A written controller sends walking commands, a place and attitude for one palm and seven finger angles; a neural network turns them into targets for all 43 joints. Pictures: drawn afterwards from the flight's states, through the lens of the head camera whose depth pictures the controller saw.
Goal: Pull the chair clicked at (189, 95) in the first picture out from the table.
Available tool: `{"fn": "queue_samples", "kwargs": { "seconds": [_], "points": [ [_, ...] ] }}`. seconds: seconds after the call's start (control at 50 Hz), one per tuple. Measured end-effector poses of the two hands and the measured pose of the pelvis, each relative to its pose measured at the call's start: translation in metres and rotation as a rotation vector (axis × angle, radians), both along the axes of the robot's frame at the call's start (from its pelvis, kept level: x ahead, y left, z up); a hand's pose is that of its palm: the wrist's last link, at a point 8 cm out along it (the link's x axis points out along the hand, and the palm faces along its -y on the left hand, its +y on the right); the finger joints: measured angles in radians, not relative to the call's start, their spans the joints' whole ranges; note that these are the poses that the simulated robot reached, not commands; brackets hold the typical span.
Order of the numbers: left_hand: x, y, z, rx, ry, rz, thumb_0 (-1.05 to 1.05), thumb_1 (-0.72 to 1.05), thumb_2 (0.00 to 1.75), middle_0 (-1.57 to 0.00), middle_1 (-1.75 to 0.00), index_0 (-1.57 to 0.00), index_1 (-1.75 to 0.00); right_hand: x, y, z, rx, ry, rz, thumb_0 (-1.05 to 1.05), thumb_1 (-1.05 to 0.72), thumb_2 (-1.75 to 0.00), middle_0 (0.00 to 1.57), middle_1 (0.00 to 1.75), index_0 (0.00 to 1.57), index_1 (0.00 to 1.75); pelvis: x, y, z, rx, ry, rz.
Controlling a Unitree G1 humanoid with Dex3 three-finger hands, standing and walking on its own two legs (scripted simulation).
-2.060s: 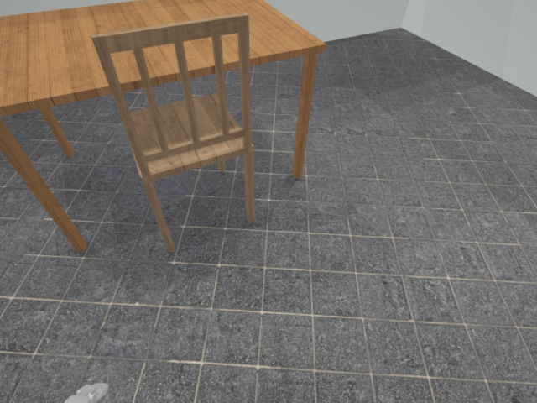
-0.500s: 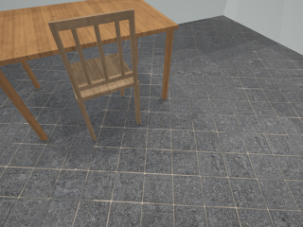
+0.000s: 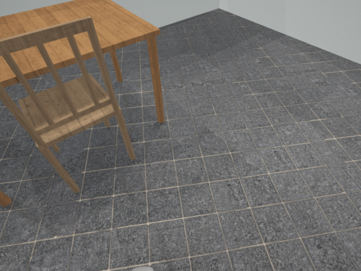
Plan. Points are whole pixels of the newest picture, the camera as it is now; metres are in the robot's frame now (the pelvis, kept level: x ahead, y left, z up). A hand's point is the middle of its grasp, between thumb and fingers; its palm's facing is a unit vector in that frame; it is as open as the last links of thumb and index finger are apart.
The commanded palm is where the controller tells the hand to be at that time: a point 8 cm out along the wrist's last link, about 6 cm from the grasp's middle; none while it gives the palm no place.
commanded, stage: walk to a spot facing it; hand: left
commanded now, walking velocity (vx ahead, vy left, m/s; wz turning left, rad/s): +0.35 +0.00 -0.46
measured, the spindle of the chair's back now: (59, 83) +0.77 +0.58 -0.05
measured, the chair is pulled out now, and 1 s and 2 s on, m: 0.00 0.00 0.00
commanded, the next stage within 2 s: none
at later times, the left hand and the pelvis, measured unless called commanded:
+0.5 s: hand (99, 239) +0.22 +0.26 -0.19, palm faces -0.14 -0.98 -0.17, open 7.4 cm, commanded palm none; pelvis +0.21 +0.07 +0.00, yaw -16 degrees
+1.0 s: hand (162, 154) +0.52 +0.12 -0.17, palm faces -0.56 -0.81 -0.17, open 7.4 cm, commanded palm none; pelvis +0.33 +0.04 -0.01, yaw -33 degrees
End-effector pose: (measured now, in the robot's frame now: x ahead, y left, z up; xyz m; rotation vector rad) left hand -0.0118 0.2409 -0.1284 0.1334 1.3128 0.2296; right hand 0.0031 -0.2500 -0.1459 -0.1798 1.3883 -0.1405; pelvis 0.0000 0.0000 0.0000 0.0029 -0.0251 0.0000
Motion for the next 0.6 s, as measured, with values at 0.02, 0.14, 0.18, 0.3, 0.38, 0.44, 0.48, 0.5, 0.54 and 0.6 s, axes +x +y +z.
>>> {"fn": "queue_samples", "kwargs": {
  "seconds": [0.02, 0.14, 0.18, 0.3, 0.38, 0.44, 0.48, 0.5, 0.54, 0.6],
  "points": [
    [0.003, -0.003, 0.002, -0.006, 0.015, -0.010, 0.01, 0.91, 0.90, -0.20, -0.30, -0.20, -0.30, 0.015, -0.001, 0.005, -0.001, -0.035, -0.007, 0.01, -0.91, -0.90, 0.20, 0.30, 0.20, 0.30, 0.006, -0.001, 0.004, 0.003, 0.004, -0.013],
    [0.030, -0.011, 0.011, -0.041, 0.096, -0.072, 0.01, 0.91, 0.90, -0.20, -0.30, -0.20, -0.30, 0.111, 0.006, 0.029, 0.005, -0.252, -0.048, 0.01, -0.91, -0.90, 0.20, 0.30, 0.20, 0.30, 0.046, 0.004, 0.016, 0.006, 0.029, -0.083],
    [0.043, -0.008, 0.010, -0.045, 0.105, -0.079, 0.01, 0.91, 0.90, -0.20, -0.30, -0.20, -0.30, 0.139, 0.012, 0.033, 0.009, -0.295, -0.050, 0.01, -0.91, -0.90, 0.20, 0.30, 0.20, 0.30, 0.061, 0.008, 0.016, 0.001, 0.034, -0.100],
    [0.091, 0.013, 0.001, -0.046, 0.120, -0.074, 0.01, 0.91, 0.90, -0.20, -0.30, -0.20, -0.30, 0.221, 0.038, 0.037, 0.009, -0.353, -0.025, 0.01, -0.91, -0.90, 0.20, 0.30, 0.20, 0.30, 0.117, 0.029, 0.010, -0.021, 0.038, -0.134],
    [0.132, 0.038, -0.018, -0.057, 0.157, -0.090, 0.01, 0.91, 0.90, -0.20, -0.30, -0.20, -0.30, 0.274, 0.060, 0.034, -0.016, -0.407, -0.025, 0.01, -0.91, -0.90, 0.20, 0.30, 0.20, 0.30, 0.163, 0.050, -0.005, -0.031, 0.035, -0.178],
    [0.176, 0.059, -0.031, -0.063, 0.176, -0.139, 0.01, 0.91, 0.90, -0.20, -0.30, -0.20, -0.30, 0.286, 0.071, 0.034, -0.049, -0.436, -0.073, 0.01, -0.91, -0.90, 0.20, 0.30, 0.20, 0.30, 0.189, 0.064, -0.011, -0.031, 0.013, -0.231],
    [0.217, 0.069, -0.030, -0.058, 0.147, -0.189, 0.01, 0.91, 0.90, -0.20, -0.30, -0.20, -0.30, 0.276, 0.076, 0.038, -0.063, -0.409, -0.127, 0.01, -0.91, -0.90, 0.20, 0.30, 0.20, 0.30, 0.205, 0.069, -0.006, -0.032, 0.000, -0.265],
    [0.240, 0.073, -0.027, -0.057, 0.122, -0.213, 0.01, 0.91, 0.90, -0.20, -0.30, -0.20, -0.30, 0.269, 0.079, 0.040, -0.070, -0.385, -0.156, 0.00, -0.91, -0.90, 0.20, 0.30, 0.20, 0.30, 0.212, 0.071, -0.002, -0.035, -0.004, -0.276],
    [0.286, 0.078, -0.020, -0.055, 0.061, -0.255, 0.01, 0.91, 0.90, -0.20, -0.30, -0.20, -0.30, 0.250, 0.085, 0.041, -0.081, -0.320, -0.211, 0.00, -0.91, -0.90, 0.20, 0.30, 0.20, 0.30, 0.226, 0.076, 0.005, -0.040, -0.008, -0.296],
    [0.350, 0.077, -0.010, -0.053, -0.028, -0.313, 0.01, 0.92, 0.90, -0.20, -0.30, -0.20, -0.30, 0.221, 0.086, 0.045, -0.121, -0.232, -0.307, -0.01, -0.94, -0.90, 0.20, 0.30, 0.20, 0.30, 0.246, 0.081, 0.012, -0.041, -0.006, -0.331]
  ]
}}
